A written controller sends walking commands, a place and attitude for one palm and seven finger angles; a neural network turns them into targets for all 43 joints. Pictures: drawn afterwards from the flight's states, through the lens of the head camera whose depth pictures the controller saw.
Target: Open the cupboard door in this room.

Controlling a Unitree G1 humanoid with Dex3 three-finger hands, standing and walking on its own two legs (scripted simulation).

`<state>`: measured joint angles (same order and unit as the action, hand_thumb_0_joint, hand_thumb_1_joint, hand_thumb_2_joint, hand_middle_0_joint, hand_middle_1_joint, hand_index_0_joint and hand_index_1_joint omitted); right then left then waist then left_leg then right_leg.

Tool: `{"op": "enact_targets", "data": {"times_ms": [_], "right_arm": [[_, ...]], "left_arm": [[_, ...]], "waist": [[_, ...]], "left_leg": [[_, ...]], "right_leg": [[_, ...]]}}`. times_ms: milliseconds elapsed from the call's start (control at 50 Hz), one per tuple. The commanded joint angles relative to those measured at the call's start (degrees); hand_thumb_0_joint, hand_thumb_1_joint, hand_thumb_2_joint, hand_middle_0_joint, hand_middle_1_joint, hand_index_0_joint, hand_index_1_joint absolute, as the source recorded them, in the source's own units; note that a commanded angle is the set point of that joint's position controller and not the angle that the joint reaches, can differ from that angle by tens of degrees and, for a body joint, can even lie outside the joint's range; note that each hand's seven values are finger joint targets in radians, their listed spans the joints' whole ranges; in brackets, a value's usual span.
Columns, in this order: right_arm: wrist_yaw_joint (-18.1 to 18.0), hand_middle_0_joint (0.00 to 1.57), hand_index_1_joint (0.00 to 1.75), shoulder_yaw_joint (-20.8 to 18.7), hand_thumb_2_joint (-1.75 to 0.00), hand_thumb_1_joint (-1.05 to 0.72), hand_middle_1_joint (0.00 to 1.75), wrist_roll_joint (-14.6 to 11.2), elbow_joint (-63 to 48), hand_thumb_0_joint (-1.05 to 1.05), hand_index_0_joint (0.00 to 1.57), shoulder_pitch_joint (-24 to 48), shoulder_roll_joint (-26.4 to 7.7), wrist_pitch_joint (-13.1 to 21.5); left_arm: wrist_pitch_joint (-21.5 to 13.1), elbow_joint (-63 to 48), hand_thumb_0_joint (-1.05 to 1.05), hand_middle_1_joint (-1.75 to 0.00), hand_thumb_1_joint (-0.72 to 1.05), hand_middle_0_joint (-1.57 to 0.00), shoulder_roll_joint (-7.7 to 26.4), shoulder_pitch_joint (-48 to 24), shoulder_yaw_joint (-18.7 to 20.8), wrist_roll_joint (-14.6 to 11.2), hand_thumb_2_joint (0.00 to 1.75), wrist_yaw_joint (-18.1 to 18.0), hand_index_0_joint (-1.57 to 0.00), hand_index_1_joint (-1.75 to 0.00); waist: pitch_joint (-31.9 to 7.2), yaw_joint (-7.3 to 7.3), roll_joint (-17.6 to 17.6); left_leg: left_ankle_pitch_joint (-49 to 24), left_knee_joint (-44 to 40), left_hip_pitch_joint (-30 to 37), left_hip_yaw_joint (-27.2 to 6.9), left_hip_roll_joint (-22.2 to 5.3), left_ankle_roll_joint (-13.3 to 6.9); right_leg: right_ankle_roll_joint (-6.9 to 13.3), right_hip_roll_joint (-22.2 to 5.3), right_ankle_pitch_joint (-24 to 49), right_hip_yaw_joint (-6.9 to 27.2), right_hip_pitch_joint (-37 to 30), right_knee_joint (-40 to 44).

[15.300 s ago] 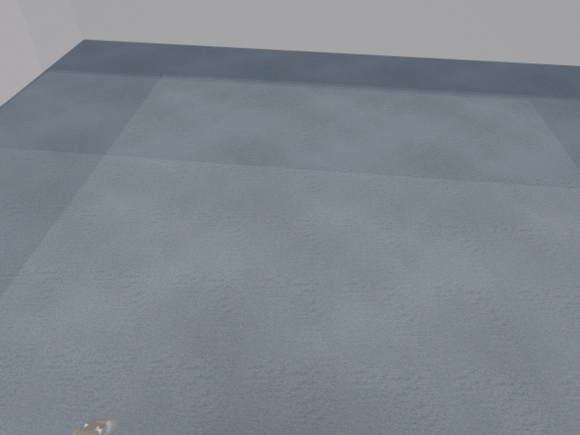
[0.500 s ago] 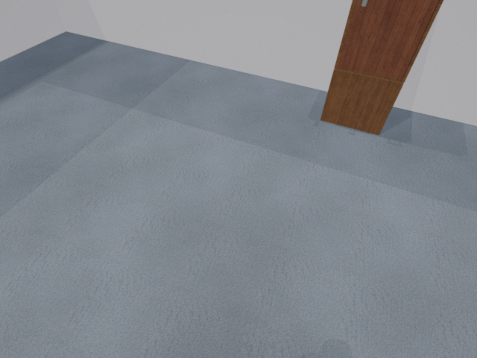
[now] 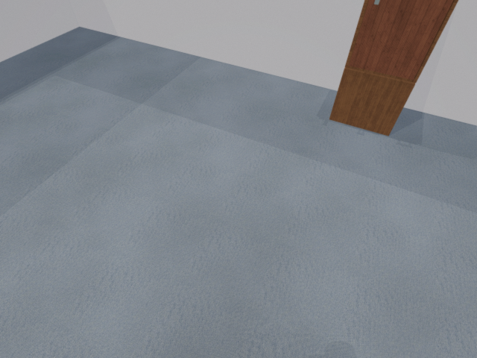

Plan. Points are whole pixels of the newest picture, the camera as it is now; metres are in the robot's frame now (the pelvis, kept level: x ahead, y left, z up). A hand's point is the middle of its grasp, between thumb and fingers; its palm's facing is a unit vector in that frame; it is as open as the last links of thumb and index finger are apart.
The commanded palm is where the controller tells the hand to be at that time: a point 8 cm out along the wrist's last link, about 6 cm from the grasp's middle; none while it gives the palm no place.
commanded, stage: turn or walk to find it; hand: left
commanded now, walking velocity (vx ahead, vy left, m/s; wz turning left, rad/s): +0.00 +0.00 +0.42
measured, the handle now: out of the picture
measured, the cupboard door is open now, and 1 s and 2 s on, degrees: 0 0 0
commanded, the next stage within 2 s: none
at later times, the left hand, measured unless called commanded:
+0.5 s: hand out of the picture +0.07 +0.21 -0.16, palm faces +0.22 -0.94 -0.25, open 7.4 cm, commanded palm none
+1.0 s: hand out of the picture -0.14 +0.14 -0.18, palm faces +0.49 -0.84 -0.25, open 7.4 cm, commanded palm none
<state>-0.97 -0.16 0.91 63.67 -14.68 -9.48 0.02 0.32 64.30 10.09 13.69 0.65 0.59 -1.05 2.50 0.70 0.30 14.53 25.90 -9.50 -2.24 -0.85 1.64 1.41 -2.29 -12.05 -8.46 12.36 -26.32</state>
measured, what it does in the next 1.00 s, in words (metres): steps on the spot, turning left: right foot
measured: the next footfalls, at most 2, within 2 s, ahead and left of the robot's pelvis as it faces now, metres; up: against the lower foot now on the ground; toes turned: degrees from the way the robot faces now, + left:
right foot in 0.54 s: +0.04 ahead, -0.13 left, +0.00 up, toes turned +14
left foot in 1.02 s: -0.08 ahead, +0.08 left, +0.00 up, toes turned +33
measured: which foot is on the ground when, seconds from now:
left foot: down 0.00-0.54, up 0.56-1.00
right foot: down 0.00-0.24, up 0.26-0.52, down 0.54-1.00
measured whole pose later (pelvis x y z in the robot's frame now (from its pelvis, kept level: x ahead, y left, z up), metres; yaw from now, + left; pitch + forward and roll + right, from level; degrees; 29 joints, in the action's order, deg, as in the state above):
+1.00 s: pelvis -0.03 -0.03 -0.01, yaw +28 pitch +1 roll +1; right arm 0.7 -2.4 0.5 55.5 -5.0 -14.6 -3.3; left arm 1.0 57.0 12.8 17.6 1.8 1.7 -0.9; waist 6.3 2.4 -1.2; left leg 21.4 36.7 -15.1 3.0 -1.1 2.6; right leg 0.0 -6.6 -19.3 -12.4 13.6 -33.0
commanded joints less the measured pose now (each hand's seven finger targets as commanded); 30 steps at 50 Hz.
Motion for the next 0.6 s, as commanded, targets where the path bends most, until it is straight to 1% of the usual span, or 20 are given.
{"op": "enact_targets", "data": {"times_ms": [0,60,100,140,160,180,200,220,240,280,340,380,400,440,480,500,520,540,560,580], "right_arm": [[-0.3,0.20,0.30,-1.6,-0.90,-0.90,0.30,0.0,-2.7,0.00,0.20,-3.3,-5.6,-0.1],[-0.1,0.20,0.30,-2.3,-0.90,-0.90,0.30,0.2,-4.0,0.00,0.20,-3.6,-5.7,-0.8],[0.0,0.20,0.30,-2.9,-0.90,-0.90,0.30,0.3,-4.7,0.00,0.20,-4.2,-5.6,-1.2],[0.3,0.20,0.30,-3.2,-0.90,-0.90,0.30,0.3,-5.3,0.00,0.20,-4.2,-5.4,-1.3],[0.5,0.20,0.30,-3.3,-0.90,-0.90,0.30,0.3,-5.6,0.00,0.20,-4.7,-5.5,-1.3],[0.6,0.20,0.30,-3.5,-0.90,-0.90,0.30,0.4,-6.1,0.00,0.20,-5.2,-6.6,-1.1],[0.6,0.20,0.30,-3.7,-0.90,-0.90,0.30,0.7,-6.6,0.00,0.20,-5.6,-8.5,-0.7],[0.1,0.20,0.30,-4.2,-0.90,-0.90,0.30,0.8,-7.2,0.00,0.20,-5.6,-11.2,-0.3],[-0.4,0.20,0.30,-4.5,-0.90,-0.90,0.30,0.7,-7.3,0.00,0.20,-5.5,-12.0,0.0],[-0.9,0.20,0.30,-4.6,-0.90,-0.90,0.30,0.6,-7.4,0.00,0.20,-4.7,-11.8,0.4],[-1.0,0.20,0.30,-4.9,-0.90,-0.90,0.30,0.6,-7.8,0.00,0.20,-4.2,-12.3,0.3],[-0.9,0.20,0.30,-5.2,-0.90,-0.90,0.30,0.7,-8.0,0.00,0.20,-5.1,-12.6,-0.1],[-0.8,0.20,0.30,-5.4,-0.90,-0.90,0.30,0.7,-8.3,0.00,0.20,-4.9,-12.9,-0.3],[-0.4,0.20,0.30,-5.7,-0.90,-0.90,0.30,0.7,-9.3,0.00,0.20,-2.9,-13.2,-0.8],[0.0,0.20,0.30,-6.0,-0.90,-0.90,0.30,0.3,-10.3,0.00,0.20,-1.2,-13.1,-1.1],[0.2,0.20,0.30,-5.8,-0.90,-0.90,0.30,0.0,-11.0,0.00,0.20,-0.4,-11.3,-1.1],[0.7,0.20,0.30,-5.3,-0.90,-0.90,0.30,-0.3,-12.3,0.00,0.20,-0.4,-8.2,-1.0],[0.6,0.20,0.30,-5.5,-0.90,-0.90,0.30,0.1,-14.0,0.00,0.20,2.2,-7.9,-1.2],[0.5,0.20,0.30,-5.9,-0.90,-0.90,0.30,0.8,-13.5,0.00,0.20,3.3,-9.7,-2.3],[0.8,0.20,0.30,-6.2,-0.90,-0.90,0.30,0.6,-13.0,0.00,0.20,3.4,-9.8,-2.8]], "left_arm": [[-0.2,-3.3,0.00,-0.30,0.90,-0.20,7.8,1.9,2.2,-0.1,0.90,-0.9,-0.20,-0.30],[0.2,-5.1,0.00,-0.30,0.90,-0.20,9.6,0.8,3.2,0.2,0.90,-1.0,-0.20,-0.30],[0.3,-6.6,0.00,-0.30,0.90,-0.20,10.3,-0.7,3.8,0.5,0.90,-1.0,-0.20,-0.30],[0.3,-7.8,0.00,-0.30,0.90,-0.20,10.1,-2.1,4.0,0.6,0.90,-1.0,-0.20,-0.30],[0.5,-8.3,0.00,-0.30,0.90,-0.20,10.0,-2.7,4.1,0.7,0.90,-0.9,-0.20,-0.30],[0.9,-8.9,0.00,-0.30,0.90,-0.20,9.2,-3.8,4.0,0.6,0.90,-0.8,-0.20,-0.30],[1.1,-9.8,0.00,-0.30,0.90,-0.20,7.5,-4.7,3.7,0.3,0.90,-0.6,-0.20,-0.30],[1.2,-11.1,0.00,-0.30,0.90,-0.20,6.2,-6.3,3.4,0.2,0.90,-0.5,-0.20,-0.30],[1.2,-11.6,0.00,-0.30,0.90,-0.20,6.2,-6.3,3.2,0.4,0.90,-0.6,-0.20,-0.30],[0.8,-11.6,0.00,-0.30,0.90,-0.20,6.4,-6.1,3.2,0.4,0.90,-0.3,-0.20,-0.30],[0.4,-12.2,0.00,-0.30,0.90,-0.20,5.7,-6.7,2.8,-0.1,0.90,-0.1,-0.20,-0.30],[0.3,-13.1,0.00,-0.30,0.90,-0.20,5.7,-7.9,2.6,-0.4,0.90,-0.1,-0.20,-0.30],[0.3,-13.4,0.00,-0.30,0.90,-0.20,5.5,-7.9,2.5,-0.5,0.90,-0.2,-0.20,-0.30],[0.3,-13.2,0.00,-0.30,0.90,-0.20,6.0,-5.5,2.6,-0.7,0.90,-0.3,-0.20,-0.30],[-0.1,-12.2,0.00,-0.30,0.90,-0.20,7.4,-1.2,3.0,-0.7,0.90,-0.5,-0.20,-0.30],[-0.5,-11.7,0.00,-0.30,0.90,-0.20,9.5,1.1,3.5,-0.4,0.90,-0.7,-0.20,-0.30],[-0.8,-11.9,0.00,-0.30,0.90,-0.20,14.3,1.7,4.6,0.5,0.90,-1.2,-0.20,-0.30],[-0.5,-13.3,0.00,-0.30,0.90,-0.20,16.9,0.6,4.8,0.7,0.90,-1.0,-0.20,-0.30],[-0.8,-13.8,0.00,-0.30,0.90,-0.20,15.2,-0.4,5.0,0.4,0.90,-1.1,-0.20,-0.30],[-0.5,-14.2,0.00,-0.30,0.90,-0.20,13.6,-2.6,4.6,0.4,0.90,-1.2,-0.20,-0.30]], "waist": [[2.1,0.49,-1.1],[0.5,0.40,-5.6],[-1.2,-0.23,-6.5],[-1.0,-0.78,-5.7],[-0.4,-1.21,-3.6],[0.0,-1.81,2.4],[1.4,-2.55,11.1],[2.1,-2.86,17.1],[0.5,-2.72,15.8],[-3.4,-1.74,9.7],[-7.0,-2.11,7.9],[-7.0,-2.88,7.7],[-7.2,-2.95,8.5],[-7.2,-1.93,9.8],[-7.9,0.09,9.1],[-7.7,1.05,4.9],[-6.7,1.40,-8.6],[-2.9,2.06,-14.9],[-0.8,1.83,-15.6],[2.1,0.09,-11.6]], "left_leg": [[-3.2,-1.9,-11.3,-2.3,-3.5,-2.3],[-1.1,5.5,-11.8,0.2,-2.4,-2.0],[2.7,11.4,-10.3,2.0,-2.5,-1.5],[5.1,12.1,-8.6,3.1,-4.1,-1.4],[3.3,8.9,-7.6,2.2,-5.1,-1.8],[-0.2,3.4,-7.9,-3.7,-6.7,-3.2],[-0.9,-5.6,-11.0,-14.8,-10.5,-5.5],[-3.4,-12.6,-12.0,-25.7,-15.4,-9.4],[-10.0,-12.8,-7.8,-27.4,-16.5,-12.5],[-19.6,-7.9,-0.9,-24.7,-15.2,-13.8],[-27.7,-4.7,5.1,-19.6,-12.1,-12.8],[-31.2,-3.8,5.7,-20.5,-11.9,-12.9],[-31.9,-3.4,5.0,-20.8,-11.6,-12.7],[-29.3,-2.7,1.2,-20.3,-9.6,-10.9],[-22.5,-0.3,-4.4,-19.0,-6.5,-7.8],[-13.3,2.7,-12.0,-16.7,-4.1,-5.2],[1.7,12.1,-23.3,-7.8,2.0,-1.3],[17.2,23.3,-25.7,-2.4,4.7,0.2],[17.6,32.1,-24.4,-4.8,1.9,-0.2],[15.2,37.8,-23.7,-4.6,1.1,-0.5]], "right_leg": [[-0.4,-8.4,-6.8,6.9,-3.5,6.3],[2.1,-13.3,-10.5,9.0,-1.5,9.0],[4.2,-16.8,-10.6,10.2,0.8,9.9],[4.7,-17.8,-9.4,8.0,4.2,7.9],[3.5,-16.7,-9.7,5.5,6.1,5.4],[1.0,-12.6,-11.9,2.0,8.3,0.0],[-2.2,-5.6,-12.1,-1.1,9.0,-9.7],[-3.6,-0.5,-13.9,-0.8,10.3,-20.1],[-3.1,-0.7,-18.5,3.9,13.7,-27.7],[-3.3,-0.7,-17.7,7.5,17.7,-32.8],[-4.5,0.2,-16.5,7.9,17.5,-29.1],[-4.7,1.0,-17.0,8.0,16.0,-24.3],[-4.7,1.3,-17.0,8.2,13.9,-21.0],[-4.6,2.3,-13.6,7.3,7.5,-12.4],[-4.6,2.6,-3.3,6.2,-2.4,0.6],[-4.0,-1.3,0.6,8.9,-10.5,6.2],[0.1,-14.1,-2.2,21.6,-16.1,9.5],[5.9,-24.1,1.6,29.0,-8.6,11.5],[7.4,-24.1,0.4,29.9,-0.8,12.9],[7.3,-22.0,-0.2,26.8,3.1,12.7]]}}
